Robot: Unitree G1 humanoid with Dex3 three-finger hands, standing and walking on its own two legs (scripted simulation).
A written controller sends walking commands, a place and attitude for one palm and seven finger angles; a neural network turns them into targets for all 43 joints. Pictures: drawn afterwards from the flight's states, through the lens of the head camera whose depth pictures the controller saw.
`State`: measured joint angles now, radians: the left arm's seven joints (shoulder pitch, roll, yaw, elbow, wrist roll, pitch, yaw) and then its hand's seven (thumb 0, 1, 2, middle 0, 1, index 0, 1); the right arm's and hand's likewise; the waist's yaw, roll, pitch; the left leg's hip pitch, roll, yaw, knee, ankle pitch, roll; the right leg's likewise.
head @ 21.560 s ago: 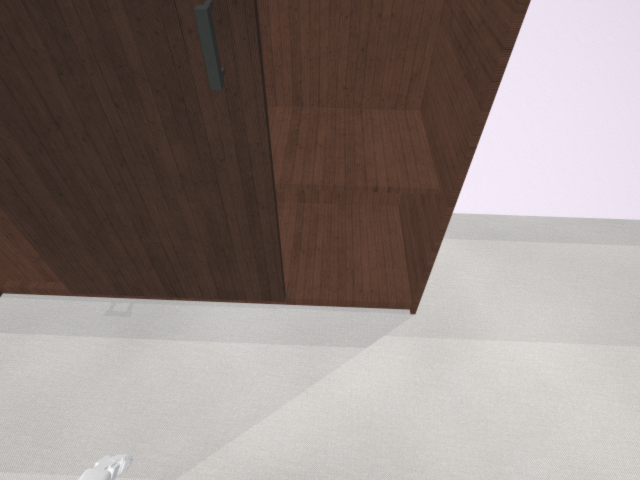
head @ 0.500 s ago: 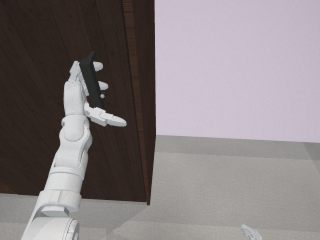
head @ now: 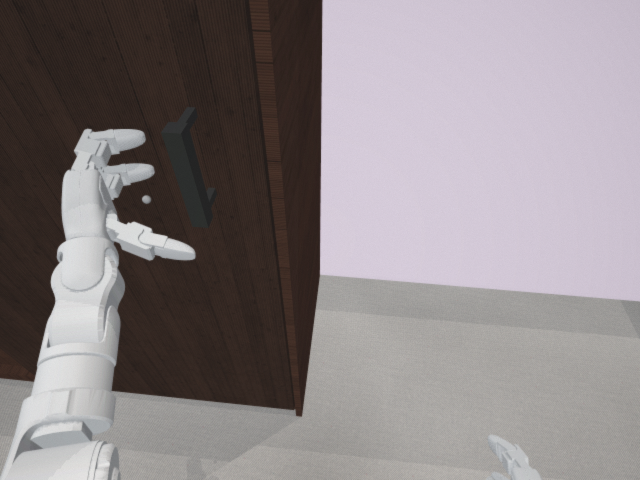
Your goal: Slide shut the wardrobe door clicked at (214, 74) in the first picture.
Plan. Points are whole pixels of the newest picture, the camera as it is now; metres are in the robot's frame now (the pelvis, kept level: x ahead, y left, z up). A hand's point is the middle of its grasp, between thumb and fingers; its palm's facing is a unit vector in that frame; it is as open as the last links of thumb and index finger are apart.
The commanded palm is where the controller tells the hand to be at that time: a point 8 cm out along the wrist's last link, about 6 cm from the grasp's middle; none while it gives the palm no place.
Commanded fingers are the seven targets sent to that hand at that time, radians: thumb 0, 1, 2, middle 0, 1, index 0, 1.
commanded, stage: slip the hand off the handle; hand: left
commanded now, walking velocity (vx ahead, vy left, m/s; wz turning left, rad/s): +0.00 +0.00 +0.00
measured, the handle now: (195, 169) +0.42 +0.20 +0.18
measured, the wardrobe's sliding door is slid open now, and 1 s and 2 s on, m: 0.00 0.00 0.00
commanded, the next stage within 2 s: draw the hand back to the body in 0.82 s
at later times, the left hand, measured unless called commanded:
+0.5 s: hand (111, 236) +0.32 +0.26 +0.17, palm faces +0.33 -0.94 -0.11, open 14.7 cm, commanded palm +0.27 +0.29 +0.18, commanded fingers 0.00 -0.55 0.20 -0.25 -1.15 -0.25 -1.15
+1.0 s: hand (77, 288) +0.24 +0.26 +0.17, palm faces +0.30 -0.95 -0.11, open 14.7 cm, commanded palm +0.21 +0.30 +0.18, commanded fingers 0.00 -0.55 0.20 -0.25 -1.15 -0.25 -1.15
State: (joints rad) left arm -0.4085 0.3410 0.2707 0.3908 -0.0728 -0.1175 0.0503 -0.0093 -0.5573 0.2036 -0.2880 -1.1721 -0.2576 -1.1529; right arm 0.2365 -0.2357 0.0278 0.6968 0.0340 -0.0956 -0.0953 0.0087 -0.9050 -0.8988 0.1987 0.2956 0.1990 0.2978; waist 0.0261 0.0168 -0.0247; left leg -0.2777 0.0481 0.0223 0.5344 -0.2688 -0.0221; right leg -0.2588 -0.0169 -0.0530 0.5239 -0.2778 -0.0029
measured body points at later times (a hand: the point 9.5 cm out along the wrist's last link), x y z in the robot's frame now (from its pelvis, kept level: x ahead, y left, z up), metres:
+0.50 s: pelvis +0.01 +0.01 +0.00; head -0.01 +0.00 +0.45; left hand +0.29 +0.31 +0.18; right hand +0.16 -0.23 -0.09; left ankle +0.01 +0.13 -0.73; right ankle +0.00 -0.12 -0.73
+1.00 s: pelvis -0.01 +0.00 +0.00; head -0.03 -0.01 +0.45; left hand +0.22 +0.31 +0.18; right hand +0.19 -0.21 -0.08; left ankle +0.01 +0.13 -0.73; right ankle +0.00 -0.12 -0.73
